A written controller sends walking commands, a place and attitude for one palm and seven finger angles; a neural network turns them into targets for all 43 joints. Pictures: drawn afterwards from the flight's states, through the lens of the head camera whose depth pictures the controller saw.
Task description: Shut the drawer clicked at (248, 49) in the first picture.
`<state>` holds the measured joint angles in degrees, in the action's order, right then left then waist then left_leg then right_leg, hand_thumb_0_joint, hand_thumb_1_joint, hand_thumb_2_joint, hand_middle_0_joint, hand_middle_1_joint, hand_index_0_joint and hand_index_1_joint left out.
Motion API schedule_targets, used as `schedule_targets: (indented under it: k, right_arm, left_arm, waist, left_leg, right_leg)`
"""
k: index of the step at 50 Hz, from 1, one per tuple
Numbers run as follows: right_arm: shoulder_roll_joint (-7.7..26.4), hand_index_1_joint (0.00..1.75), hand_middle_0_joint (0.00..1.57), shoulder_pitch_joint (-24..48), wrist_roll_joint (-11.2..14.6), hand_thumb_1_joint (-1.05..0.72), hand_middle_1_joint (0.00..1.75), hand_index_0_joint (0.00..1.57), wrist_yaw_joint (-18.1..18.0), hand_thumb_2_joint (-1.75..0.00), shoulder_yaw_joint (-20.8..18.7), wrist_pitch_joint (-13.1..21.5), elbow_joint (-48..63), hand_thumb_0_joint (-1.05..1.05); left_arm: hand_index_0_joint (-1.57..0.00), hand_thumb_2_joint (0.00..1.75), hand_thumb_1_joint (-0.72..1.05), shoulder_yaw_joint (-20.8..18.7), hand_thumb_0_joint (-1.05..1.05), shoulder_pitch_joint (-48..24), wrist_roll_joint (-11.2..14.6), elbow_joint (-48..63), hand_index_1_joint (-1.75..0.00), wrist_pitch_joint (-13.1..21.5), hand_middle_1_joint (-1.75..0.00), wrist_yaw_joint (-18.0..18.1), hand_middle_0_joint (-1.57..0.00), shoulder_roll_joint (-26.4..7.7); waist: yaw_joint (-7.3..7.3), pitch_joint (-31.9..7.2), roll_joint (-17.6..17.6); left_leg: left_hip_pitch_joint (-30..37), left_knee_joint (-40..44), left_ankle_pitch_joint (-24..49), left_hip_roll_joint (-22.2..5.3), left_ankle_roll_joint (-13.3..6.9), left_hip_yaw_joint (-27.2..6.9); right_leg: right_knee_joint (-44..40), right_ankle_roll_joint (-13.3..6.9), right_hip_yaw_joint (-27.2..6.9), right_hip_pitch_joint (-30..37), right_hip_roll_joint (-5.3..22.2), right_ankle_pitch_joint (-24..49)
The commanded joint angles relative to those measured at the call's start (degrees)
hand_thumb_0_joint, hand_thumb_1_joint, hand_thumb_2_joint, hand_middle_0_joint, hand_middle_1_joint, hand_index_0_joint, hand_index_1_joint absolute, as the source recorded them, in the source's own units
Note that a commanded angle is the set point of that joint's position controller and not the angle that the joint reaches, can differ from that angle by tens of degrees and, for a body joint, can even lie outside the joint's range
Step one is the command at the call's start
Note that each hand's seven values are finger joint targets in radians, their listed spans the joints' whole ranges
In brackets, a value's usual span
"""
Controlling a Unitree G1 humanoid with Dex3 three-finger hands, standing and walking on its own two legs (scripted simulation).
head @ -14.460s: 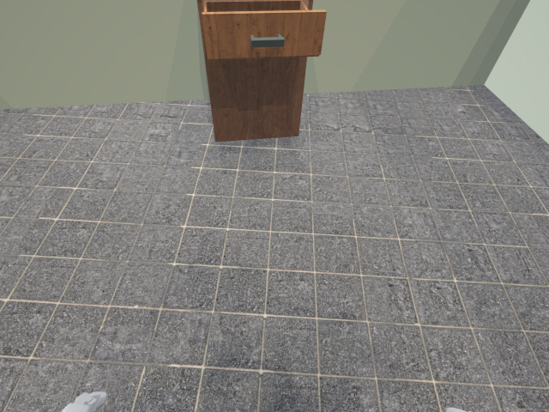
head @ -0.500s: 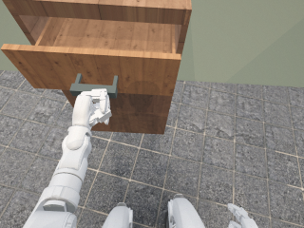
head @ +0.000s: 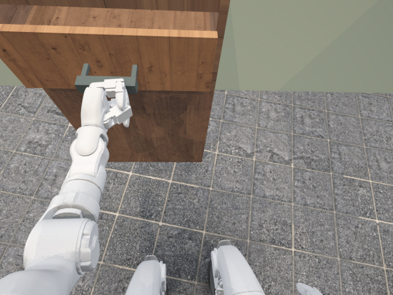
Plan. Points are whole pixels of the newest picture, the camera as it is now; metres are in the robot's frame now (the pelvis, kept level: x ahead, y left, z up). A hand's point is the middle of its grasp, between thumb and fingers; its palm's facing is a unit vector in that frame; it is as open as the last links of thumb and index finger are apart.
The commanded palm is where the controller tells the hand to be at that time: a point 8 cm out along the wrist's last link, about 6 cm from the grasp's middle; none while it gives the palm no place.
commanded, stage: push the drawer shut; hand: left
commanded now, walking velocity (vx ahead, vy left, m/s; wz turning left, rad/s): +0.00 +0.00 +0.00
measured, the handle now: (109, 76) +0.56 +0.15 +0.04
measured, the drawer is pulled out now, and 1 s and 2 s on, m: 0.07 0.00 0.00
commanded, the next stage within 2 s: pull the fist back off the drawer in 0.88 s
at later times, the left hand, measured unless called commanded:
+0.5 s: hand (133, 81) +0.55 +0.09 +0.04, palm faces -0.08 -1.00 -0.05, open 3.2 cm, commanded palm +0.54 +0.14 +0.05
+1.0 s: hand (128, 79) +0.56 +0.11 +0.04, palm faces -0.08 -0.99 -0.07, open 2.9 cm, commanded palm +0.59 +0.13 +0.05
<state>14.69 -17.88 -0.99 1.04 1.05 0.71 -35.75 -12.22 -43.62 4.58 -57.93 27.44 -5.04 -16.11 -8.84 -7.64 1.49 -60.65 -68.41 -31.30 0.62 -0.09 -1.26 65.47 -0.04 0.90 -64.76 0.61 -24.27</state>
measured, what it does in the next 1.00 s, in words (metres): stands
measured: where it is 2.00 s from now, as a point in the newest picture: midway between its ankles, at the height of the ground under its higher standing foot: outside the picture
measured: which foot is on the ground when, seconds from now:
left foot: down 0.00-1.00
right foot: down 0.00-1.00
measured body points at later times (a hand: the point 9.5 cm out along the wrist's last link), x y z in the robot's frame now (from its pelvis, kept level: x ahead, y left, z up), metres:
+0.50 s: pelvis +0.00 +0.00 -0.01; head +0.17 +0.01 +0.41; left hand +0.55 +0.15 +0.05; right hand -0.01 -0.26 -0.12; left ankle +0.01 +0.12 -0.64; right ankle +0.06 -0.12 -0.64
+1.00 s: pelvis -0.02 +0.01 -0.02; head +0.16 +0.04 +0.39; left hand +0.56 +0.16 +0.05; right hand -0.03 -0.25 -0.12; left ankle +0.01 +0.12 -0.64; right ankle +0.06 -0.12 -0.64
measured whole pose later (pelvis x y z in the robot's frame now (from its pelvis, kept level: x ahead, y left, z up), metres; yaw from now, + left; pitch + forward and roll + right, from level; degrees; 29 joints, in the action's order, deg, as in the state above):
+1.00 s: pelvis -0.02 +0.01 -0.02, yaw +0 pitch +30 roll -4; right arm 15.0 -20.5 -3.5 1.5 4.2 0.3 -36.9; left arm -13.5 -68.1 -0.8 -76.4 23.9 -3.1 -27.6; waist -16.0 -7.1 2.1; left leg -73.1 -74.0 -30.7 0.7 -0.4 -4.1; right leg 67.3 0.3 3.7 -74.6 0.7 -22.5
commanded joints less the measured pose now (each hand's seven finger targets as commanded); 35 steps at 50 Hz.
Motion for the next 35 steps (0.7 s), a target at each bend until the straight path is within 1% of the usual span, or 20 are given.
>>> schedule_targets:
  k: [1,2,4,5,7,8,10,13,17,19,21,23,24,25,27,28,30,32,33,35]
  right_arm:
    - [9.0,0.30,0.20,-8.1,-0.6,-0.90,0.30,0.20,-0.5,-0.90,-3.1,0.8,3.4,0.00]
    - [9.2,0.30,0.20,-8.4,-0.7,-0.90,0.30,0.20,-0.5,-0.90,-2.9,0.8,3.4,0.00]
    - [9.3,0.30,0.20,-8.8,-0.8,-0.90,0.30,0.20,-0.4,-0.90,-2.8,0.4,3.1,0.00]
    - [9.3,0.30,0.20,-9.1,-0.9,-0.90,0.30,0.20,-0.4,-0.90,-2.8,0.2,3.0,0.00]
    - [9.5,0.30,0.20,-9.9,-1.2,-0.90,0.30,0.20,-0.4,-0.90,-2.8,0.0,3.1,0.00]
    - [9.5,0.30,0.20,-10.2,-1.2,-0.90,0.30,0.20,-0.2,-0.90,-2.7,-0.2,3.0,0.00]
    - [9.6,0.30,0.20,-10.6,-1.4,-0.90,0.30,0.20,-0.2,-0.90,-2.7,-0.6,2.6,0.00]
    - [9.9,0.30,0.20,-11.3,-1.6,-0.90,0.30,0.20,0.0,-0.90,-2.5,-1.0,2.6,0.00]
    - [10.0,0.30,0.20,-12.2,-1.9,-0.90,0.30,0.20,0.0,-0.90,-2.2,-1.4,2.2,0.00]
    - [10.2,0.30,0.20,-12.9,-2.1,-0.90,0.30,0.20,0.1,-0.90,-2.2,-1.6,2.2,0.00]
    - [9.9,0.30,0.20,-13.3,-2.2,-0.90,0.30,0.20,0.3,-0.90,-2.2,-1.9,2.4,0.00]
    - [10.0,0.30,0.20,-13.9,-2.3,-0.90,0.30,0.20,0.6,-0.90,-2.1,-2.2,2.0,0.00]
    - [10.3,0.30,0.20,-14.2,-2.4,-0.90,0.30,0.20,0.5,-0.90,-2.0,-2.4,1.9,0.00]
    - [10.3,0.30,0.20,-14.3,-2.4,-0.90,0.30,0.20,0.5,-0.90,-2.0,-2.6,2.0,0.00]
    - [10.2,0.30,0.20,-14.9,-2.5,-0.90,0.30,0.20,0.7,-0.90,-1.8,-2.6,1.9,0.00]
    - [10.5,0.30,0.20,-15.2,-2.6,-0.90,0.30,0.20,0.5,-0.90,-1.9,-2.8,1.6,0.00]
    - [10.5,0.30,0.20,-15.5,-2.7,-0.90,0.30,0.20,0.4,-0.90,-1.8,-2.8,1.3,0.00]
    - [10.3,0.30,0.20,-15.8,-2.7,-0.90,0.30,0.20,0.4,-0.90,-1.7,-2.5,1.1,0.00]
    - [10.6,0.30,0.20,-16.0,-2.8,-0.90,0.30,0.20,0.4,-0.90,-1.7,-2.5,0.9,0.00]
    - [10.5,0.30,0.20,-15.7,-2.7,-0.90,0.30,0.20,0.3,-0.90,-1.5,-2.4,0.6,0.00]
  left_arm:
    - [-1.40,0.90,0.90,-3.1,0.00,-31.2,0.2,10.4,-1.60,5.0,-1.60,1.0,-1.40,-10.4]
    - [-1.40,0.90,0.90,-3.4,0.00,-32.0,0.0,9.4,-1.60,5.0,-1.60,1.1,-1.40,-10.9]
    - [-1.40,0.90,0.90,-3.4,0.00,-35.4,-0.6,8.4,-1.60,5.2,-1.60,1.2,-1.40,-11.6]
    - [-1.40,0.90,0.90,-3.8,0.00,-35.7,-1.2,7.4,-1.60,5.1,-1.60,1.4,-1.40,-12.4]
    - [-1.40,0.90,0.90,-4.3,0.00,-37.8,-1.6,7.7,-1.60,5.4,-1.60,1.6,-1.40,-13.5]
    - [-1.40,0.90,0.90,-3.2,0.00,-38.0,-1.9,6.9,-1.60,5.2,-1.60,1.4,-1.40,-12.4]
    - [-1.40,0.90,0.90,-3.5,0.00,-40.2,-2.0,6.3,-1.60,5.0,-1.60,1.4,-1.40,-13.1]
    - [-1.40,0.90,0.90,-4.5,0.00,-41.5,-2.4,4.4,-1.60,4.5,-1.60,1.4,-1.40,-14.3]
    - [-1.40,0.90,0.90,-4.4,0.00,-44.8,-3.0,1.6,-1.60,3.6,-1.60,1.7,-1.40,-15.1]
    - [-1.40,0.90,0.90,-6.2,0.00,-46.3,-3.3,2.5,-1.60,3.6,-1.60,1.9,-1.40,-17.6]
    - [-1.40,0.90,0.90,-5.8,0.00,-45.7,-3.5,2.3,-1.60,3.4,-1.60,1.7,-1.40,-17.0]
    - [-1.40,0.90,0.90,-4.6,0.00,-47.1,-3.6,0.5,-1.60,2.8,-1.60,1.5,-1.40,-15.6]
    - [-1.40,0.90,0.90,-6.3,0.00,-48.0,-3.8,0.1,-1.60,2.5,-1.60,1.8,-1.40,-18.0]
    - [-1.40,0.90,0.90,-5.8,0.00,-48.4,-4.3,-0.3,-1.60,2.3,-1.60,1.8,-1.40,-17.9]
    - [-1.40,0.90,0.90,-4.3,0.00,-50.8,-4.6,-1.1,-1.60,1.9,-1.60,2.1,-1.40,-16.4]
    - [-1.40,0.90,0.90,-5.9,0.00,-52.7,-4.6,0.1,-1.60,2.1,-1.60,2.4,-1.40,-18.6]
    - [-1.40,0.90,0.90,-6.2,0.00,-54.7,-4.8,-0.3,-1.60,1.8,-1.60,2.8,-1.40,-19.4]
    - [-1.40,0.90,0.90,-4.9,0.00,-57.5,-4.8,1.3,-1.60,1.9,-1.60,2.9,-1.40,-18.8]
    - [-1.40,0.90,0.90,-5.4,0.00,-58.3,-4.8,1.5,-1.60,2.0,-1.60,2.9,-1.40,-19.6]
    - [-1.40,0.90,0.90,-4.6,0.00,-58.3,-5.1,-0.9,-1.60,1.4,-1.60,2.8,-1.40,-19.3]
  waist:
    - [-2.87,-27.5,0.9]
    - [-3.08,-26.8,2.1]
    - [-3.96,-26.7,1.9]
    - [-3.80,-27.2,1.4]
    - [-4.01,-28.8,3.5]
    - [-4.33,-29.6,4.9]
    - [-5.13,-29.6,4.5]
    - [-5.19,-30.3,4.9]
    - [-6.87,-28.3,5.0]
    - [-6.57,-31.1,6.1]
    - [-6.23,-32.9,7.3]
    - [-7.54,-31.5,7.3]
    - [-7.51,-31.1,6.3]
    - [-7.66,-30.8,7.4]
    - [-8.94,-30.2,7.8]
    - [-9.04,-30.8,7.5]
    - [-9.80,-31.0,6.8]
    - [-10.37,-31.7,9.7]
    - [-10.46,-33.2,9.7]
    - [-11.21,-31.2,9.3]
  left_leg:
    - [9.4,8.6,13.1,0.4,-1.4,0.1]
    - [9.1,8.6,12.7,0.5,-1.5,0.0]
    - [8.6,8.3,12.0,0.4,-1.6,-0.2]
    - [7.7,8.2,11.1,0.5,-1.6,-0.2]
    - [9.6,8.1,12.8,0.5,-1.6,-0.6]
    - [10.9,8.0,13.7,0.4,-1.5,-0.7]
    - [11.1,7.5,14.7,0.1,-1.5,-1.0]
    - [10.6,7.2,14.4,0.1,-1.4,-1.3]
    - [9.1,6.7,13.7,0.0,-1.8,-1.6]
    - [9.8,6.2,15.4,-0.1,-1.7,-1.6]
    - [11.1,5.9,18.0,-0.1,-1.4,-1.6]
    - [11.3,5.5,18.7,-0.4,-1.4,-2.0]
    - [10.1,5.3,18.1,-0.5,-1.5,-2.1]
    - [9.7,5.4,17.4,-0.4,-1.5,-2.1]
    - [10.2,5.1,17.4,-0.5,-1.7,-2.5]
    - [10.3,4.8,17.6,-0.7,-1.6,-2.7]
    - [8.8,4.4,16.2,-0.4,-2.0,-2.3]
    - [10.3,4.4,16.7,-0.4,-1.9,-2.5]
    - [11.0,4.3,17.0,-0.4,-1.8,-2.9]
    - [9.9,4.4,15.3,-0.4,-1.8,-2.9]
  right_leg:
    - [-7.7,-1.2,-0.6,20.4,-1.4,9.4]
    - [-7.6,-1.3,-0.4,19.5,-1.5,9.0]
    - [-7.6,-1.2,-0.5,18.5,-1.5,8.1]
    - [-7.6,-1.2,-0.7,18.9,-1.5,7.4]
    - [-7.0,-1.4,-0.3,18.3,-1.7,8.5]
    - [-7.1,-1.4,-0.2,17.4,-1.8,8.8]
    - [-6.9,-1.3,-0.1,16.6,-1.8,9.5]
    - [-6.6,-1.4,0.1,16.1,-1.9,9.0]
    - [-6.7,-1.3,0.1,14.4,-2.2,8.4]
    - [-6.4,-1.3,0.0,15.3,-2.1,9.8]
    - [-5.9,-1.4,0.1,15.6,-2.1,11.8]
    - [-5.8,-1.3,0.5,13.7,-2.3,12.1]
    - [-5.7,-1.3,0.4,14.0,-2.4,11.7]
    - [-5.8,-1.3,0.4,13.5,-2.3,10.9]
    - [-5.7,-1.3,0.6,11.7,-2.5,10.6]
    - [-5.6,-1.2,0.6,11.5,-2.4,10.6]
    - [-6.2,-1.0,0.3,12.2,-2.5,9.9]
    - [-6.1,-1.2,0.4,11.2,-2.6,10.2]
    - [-6.0,-1.1,0.5,11.4,-2.6,10.1]
    - [-6.4,-1.1,0.6,10.4,-2.7,8.7]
